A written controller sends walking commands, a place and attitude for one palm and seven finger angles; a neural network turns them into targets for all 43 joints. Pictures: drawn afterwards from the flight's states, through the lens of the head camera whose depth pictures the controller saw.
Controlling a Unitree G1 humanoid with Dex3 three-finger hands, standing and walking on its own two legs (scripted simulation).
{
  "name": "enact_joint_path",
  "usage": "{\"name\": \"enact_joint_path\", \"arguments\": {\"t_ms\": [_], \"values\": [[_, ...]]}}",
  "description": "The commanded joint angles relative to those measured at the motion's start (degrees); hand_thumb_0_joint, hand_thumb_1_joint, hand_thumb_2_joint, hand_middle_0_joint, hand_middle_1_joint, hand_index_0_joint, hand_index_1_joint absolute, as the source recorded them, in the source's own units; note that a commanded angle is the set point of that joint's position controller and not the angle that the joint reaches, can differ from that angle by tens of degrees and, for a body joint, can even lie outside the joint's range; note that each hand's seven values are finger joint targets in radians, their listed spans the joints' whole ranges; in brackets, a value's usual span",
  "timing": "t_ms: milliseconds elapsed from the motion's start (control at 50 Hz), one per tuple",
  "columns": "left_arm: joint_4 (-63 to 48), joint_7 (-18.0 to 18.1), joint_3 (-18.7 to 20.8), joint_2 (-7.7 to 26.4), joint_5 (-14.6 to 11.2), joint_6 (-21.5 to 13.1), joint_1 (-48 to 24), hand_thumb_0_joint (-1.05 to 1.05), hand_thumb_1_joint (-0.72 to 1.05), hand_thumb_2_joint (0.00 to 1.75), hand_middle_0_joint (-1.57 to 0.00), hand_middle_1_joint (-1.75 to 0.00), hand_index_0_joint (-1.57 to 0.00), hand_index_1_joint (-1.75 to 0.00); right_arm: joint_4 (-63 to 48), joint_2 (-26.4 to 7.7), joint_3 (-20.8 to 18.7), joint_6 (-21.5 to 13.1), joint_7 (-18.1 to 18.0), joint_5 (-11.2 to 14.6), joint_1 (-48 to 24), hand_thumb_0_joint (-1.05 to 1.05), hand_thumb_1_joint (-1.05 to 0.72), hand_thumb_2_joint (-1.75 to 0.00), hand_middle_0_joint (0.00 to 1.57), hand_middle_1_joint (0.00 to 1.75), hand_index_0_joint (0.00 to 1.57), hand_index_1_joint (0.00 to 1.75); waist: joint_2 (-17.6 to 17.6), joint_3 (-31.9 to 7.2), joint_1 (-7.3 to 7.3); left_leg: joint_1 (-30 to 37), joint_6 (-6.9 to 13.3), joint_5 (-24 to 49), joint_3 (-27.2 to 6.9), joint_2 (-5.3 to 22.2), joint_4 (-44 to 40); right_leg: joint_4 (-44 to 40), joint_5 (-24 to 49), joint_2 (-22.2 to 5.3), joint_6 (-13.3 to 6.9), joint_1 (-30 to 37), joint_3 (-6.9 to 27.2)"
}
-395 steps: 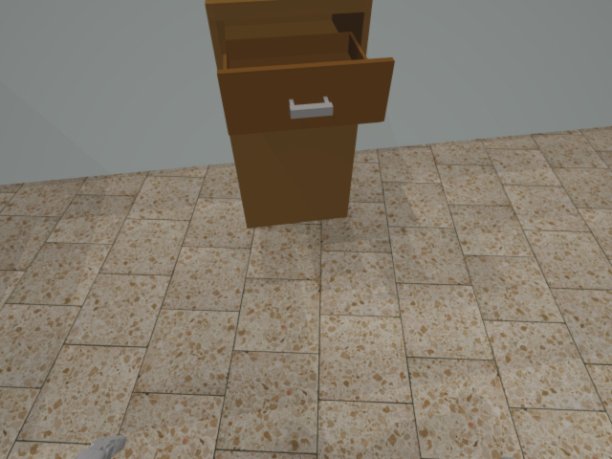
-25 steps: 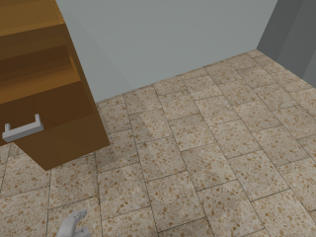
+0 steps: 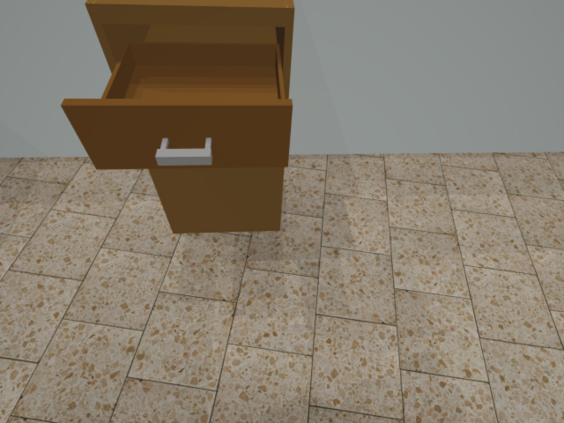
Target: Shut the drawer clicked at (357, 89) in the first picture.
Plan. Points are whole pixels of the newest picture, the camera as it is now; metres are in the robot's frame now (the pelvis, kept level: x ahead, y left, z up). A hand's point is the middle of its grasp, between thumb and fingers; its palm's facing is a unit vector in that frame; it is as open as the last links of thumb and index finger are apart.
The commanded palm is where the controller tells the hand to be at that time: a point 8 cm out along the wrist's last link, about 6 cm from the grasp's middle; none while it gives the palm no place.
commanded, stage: turn to face it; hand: left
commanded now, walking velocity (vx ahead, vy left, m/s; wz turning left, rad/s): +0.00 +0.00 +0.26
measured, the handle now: (185, 149) +0.56 +0.24 +0.01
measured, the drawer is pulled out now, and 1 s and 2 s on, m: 0.30 0.30 0.30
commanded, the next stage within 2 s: take the last steps up to it in 0.14 s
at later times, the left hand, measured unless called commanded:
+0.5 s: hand out of the picture +0.04 +0.23 -0.15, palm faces +0.10 -0.97 -0.20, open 7.4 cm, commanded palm none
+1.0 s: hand out of the picture +0.00 +0.11 -0.14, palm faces +0.24 -0.95 -0.19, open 7.3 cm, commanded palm none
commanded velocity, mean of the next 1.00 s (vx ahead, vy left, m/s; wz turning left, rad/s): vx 0.23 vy -0.03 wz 0.09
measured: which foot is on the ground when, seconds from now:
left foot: down 0.00-0.66, up 0.68-1.00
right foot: down 0.00-0.02, up 0.04-0.64, down 0.66-1.00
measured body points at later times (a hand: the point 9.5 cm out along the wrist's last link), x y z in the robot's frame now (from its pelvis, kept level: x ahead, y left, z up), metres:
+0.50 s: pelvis +0.00 +0.03 +0.02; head -0.01 +0.04 +0.47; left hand +0.04 +0.28 -0.13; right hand +0.03 -0.21 -0.13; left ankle -0.01 +0.11 -0.73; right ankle +0.01 -0.11 -0.68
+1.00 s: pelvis +0.11 -0.03 +0.02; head +0.12 -0.05 +0.47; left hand -0.01 +0.16 -0.13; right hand +0.16 -0.26 -0.15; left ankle +0.16 +0.13 -0.66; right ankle +0.04 -0.11 -0.73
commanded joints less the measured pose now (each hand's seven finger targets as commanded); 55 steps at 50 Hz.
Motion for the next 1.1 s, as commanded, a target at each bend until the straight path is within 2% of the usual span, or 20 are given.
{"name": "enact_joint_path", "arguments": {"t_ms": [0,20,60,140,220,340,380,480,540,600,620,640,660,680,700,740,780,860,960,1080], "values": [[-5.99,0.38,0.82,4.31,-0.66,-0.09,-1.81,0.0,0.9,0.9,-0.2,-0.3,-0.2,-0.3,-2.06,-14.18,-2.47,-2.77,-1.35,-0.15,10.35,0.0,-0.9,-0.9,0.2,0.3,0.2,0.3,20.1,-12.63,-5.31,19.53,11.54,48.96,-24.56,21.92,-15.27,21.35,-20.56,3.19,1.78,-18.47,5.49],[-5.71,0.69,1.01,6.15,-0.43,0.48,-3.27,0.0,0.9,0.9,-0.2,-0.3,-0.2,-0.3,-1.35,-13.41,-2.07,-2.32,-1.61,-0.52,10.54,0.0,-0.9,-0.9,0.2,0.3,0.2,0.3,12.89,-11.89,-5.48,15.94,14.97,48.54,-20.04,22.76,-13.25,26.94,-19.49,2.31,0.5,-16.35,9.67],[-3.11,0.68,1.31,5.91,-0.35,0.92,-4.21,0.0,0.9,0.9,-0.2,-0.3,-0.2,-0.3,-1.68,-9.38,-0.93,-2.78,-2.84,-0.63,5.43,0.0,-0.9,-0.9,0.2,0.3,0.2,0.3,14.66,-7.51,-3.48,12.71,12.72,49.24,-15.59,15.99,-13.68,30.76,-12.12,2.57,0.68,-17.76,12.01],[-0.24,0.01,1.3,6.0,-0.5,0.6,-0.61,0.0,0.9,0.9,-0.2,-0.3,-0.2,-0.3,-2.31,-6.68,0.29,-3.32,-2.94,-0.09,2.85,0.0,-0.9,-0.9,0.2,0.3,0.2,0.3,10.58,-6.95,-1.34,12.22,10.62,46.0,-10.37,11.45,-14.92,32.69,-4.39,4.01,1.59,-16.6,11.3],[0.23,0.34,1.14,5.71,-0.51,0.78,-1.21,0.0,0.9,0.9,-0.2,-0.3,-0.2,-0.3,-1.29,-5.44,0.46,-3.58,-3.05,0.02,5.17,0.0,-0.9,-0.9,0.2,0.3,0.2,0.3,8.48,-6.76,-1.58,12.85,11.11,42.17,-12.37,11.75,-16.78,30.4,-2.6,4.31,2.14,-16.44,12.13],[-0.21,-0.59,0.5,3.85,0.33,-0.12,-5.05,0.0,0.9,0.9,-0.2,-0.3,-0.2,-0.3,1.13,-3.55,0.21,-4.66,-3.12,-0.72,10.7,0.0,-0.9,-0.9,0.2,0.3,0.2,0.3,7.69,-2.09,-3.62,10.64,14.08,3.2,-21.7,13.32,-25.18,22.95,-3.83,4.4,0.65,-18.91,12.44],[-0.51,-1.02,0.32,3.92,0.41,-0.54,-6.78,0.0,0.9,0.9,-0.2,-0.3,-0.2,-0.3,2.13,-3.54,0.16,-4.96,-3.09,-0.84,12.05,0.0,-0.9,-0.9,0.2,0.3,0.2,0.3,7.35,0.09,-4.14,9.16,14.66,-4.69,-23.93,13.85,-27.32,19.69,-3.87,4.15,-0.04,-19.09,12.4],[-0.64,-1.76,0.13,2.3,0.18,-1.44,-8.47,0.0,0.9,0.9,-0.2,-0.3,-0.2,-0.3,3.94,-4.19,0.11,-5.38,-3.18,-1.21,13.87,0.0,-0.9,-0.9,0.2,0.3,0.2,0.3,8.1,0.34,-4.47,6.92,14.33,-9.91,-24.78,13.55,-27.98,10.21,-5.42,5.19,-1.43,-14.4,11.16],[0.42,-1.91,0.37,1.13,-0.11,-1.83,-5.8,0.0,0.9,0.9,-0.2,-0.3,-0.2,-0.3,4.86,-4.27,0.12,-5.32,-3.03,-1.3,13.23,0.0,-0.9,-0.9,0.2,0.3,0.2,0.3,8.17,-0.03,-2.78,1.16,13.35,-11.09,-22.84,12.53,-26.96,4.01,-4.03,6.74,-2.06,-5.74,10.1],[3.84,-1.72,0.7,1.18,-0.05,-2.66,1.54,0.0,0.9,0.9,-0.2,-0.3,-0.2,-0.3,6.12,-2.81,0.41,-5.15,-2.86,-0.95,12.72,0.0,-0.9,-0.9,0.2,0.3,0.2,0.3,3.56,-1.7,0.41,-6.2,9.67,-12.36,-17.35,7.54,-19.06,-8.64,1.8,8.41,-2.4,9.59,8.52],[5.23,-1.3,1.18,3.09,0.16,-3.3,5.1,0.0,0.9,0.9,-0.2,-0.3,-0.2,-0.3,6.32,-0.71,0.82,-5.37,-2.75,-0.62,13.21,0.0,-0.9,-0.9,0.2,0.3,0.2,0.3,-0.85,-2.82,1.83,-12.18,7.65,-11.13,-13.36,4.25,-10.61,-13.73,-3.48,4.01,-3.5,17.08,14.07],[6.51,-0.66,1.99,6.96,0.48,-3.75,9.12,0.0,0.9,0.9,-0.2,-0.3,-0.2,-0.3,5.44,2.97,1.77,-5.79,-2.6,-0.12,13.5,0.0,-0.9,-0.9,0.2,0.3,0.2,0.3,-13.21,-2.86,3.23,-22.49,4.96,-10.8,-4.21,-2.34,3.66,-20.85,-15.09,-7.39,-7.87,23.17,29.91],[6.93,-0.25,2.37,9.39,-0.25,-3.61,12.88,0.0,0.9,0.9,-0.2,-0.3,-0.2,-0.3,3.46,0.58,1.33,-5.64,-2.15,-0.71,9.26,0.0,-0.9,-0.9,0.2,0.3,0.2,0.3,-13.13,-0.64,5.15,-26.09,4.6,-13.95,-2.87,-1.36,14.1,-27.27,-22.34,-14.66,-13.01,17.91,40.42],[6.73,0.07,2.23,8.47,-0.54,-3.74,11.02,0.0,0.9,0.9,-0.2,-0.3,-0.2,-0.3,3.36,-0.84,0.56,-5.33,-1.74,-1.01,8.6,0.0,-0.9,-0.9,0.2,0.3,0.2,0.3,-7.91,1.37,3.48,-26.16,4.6,-10.8,-4.18,0.78,20.46,-29.54,-26.54,-14.96,-14.41,12.91,40.28],[6.4,0.09,1.95,6.36,-0.65,-4.06,7.82,0.0,0.9,0.9,-0.2,-0.3,-0.2,-0.3,4.4,-0.56,0.13,-4.93,-1.43,-1.13,8.97,0.0,-0.9,-0.9,0.2,0.3,0.2,0.3,-7.17,3.88,1.75,-25.03,4.7,-6.23,-4.55,2.33,23.66,-30.05,-25.75,-12.55,-13.37,7.92,37.37],[6.09,0.12,0.74,2.32,-0.67,-4.63,4.06,0.0,0.9,0.9,-0.2,-0.3,-0.2,-0.3,6.61,1.68,0.0,-4.2,-0.99,-1.27,12.03,0.0,-0.9,-0.9,0.2,0.3,0.2,0.3,-2.41,4.91,-1.54,-21.64,3.45,1.59,-3.59,3.87,26.3,-29.1,-14.13,-8.26,-11.26,3.87,26.89],[6.87,0.13,0.22,0.12,-0.76,-5.35,5.47,0.0,0.9,0.9,-0.2,-0.3,-0.2,-0.3,7.61,3.6,0.01,-3.79,-0.75,-1.29,13.92,0.0,-0.9,-0.9,0.2,0.3,0.2,0.3,-0.87,3.65,-2.46,-19.61,2.58,6.32,-2.65,3.84,27.18,-28.4,-3.29,-4.86,-10.33,3.33,20.25],[9.14,0.18,-0.55,-0.97,-0.66,-6.43,10.25,0.0,0.9,0.9,-0.2,-0.3,-0.2,-0.3,6.57,3.36,0.0,-3.89,-0.67,-1.19,10.76,0.0,-0.9,-0.9,0.2,0.3,0.2,0.3,-5.16,3.53,-1.65,-22.83,1.39,10.47,-1.95,4.63,25.75,-27.01,10.42,-3.64,-10.38,7.22,16.14],[11.93,0.71,-0.85,-1.02,-0.19,-7.09,16.12,0.0,0.9,0.9,-0.2,-0.3,-0.2,-0.3,3.76,3.95,0.56,-4.46,-0.33,-0.98,1.77,0.0,-0.9,-0.9,0.2,0.3,0.2,0.3,-4.22,3.78,0.32,-26.26,1.36,9.62,-0.24,5.01,18.51,-23.26,26.77,-4.81,-12.0,13.81,16.18],[14.1,1.32,-0.7,-0.3,0.32,-6.21,19.81,0.0,0.9,0.9,-0.2,-0.3,-0.2,-0.3,1.3,5.69,1.71,-5.78,-0.09,-0.6,-6.62,0.0,-0.9,-0.9,0.2,0.3,0.2,0.3,-6.11,2.97,2.37,-17.66,3.48,5.49,3.86,1.73,4.21,-17.46,42.72,-4.83,-11.61,16.56,14.9]]}}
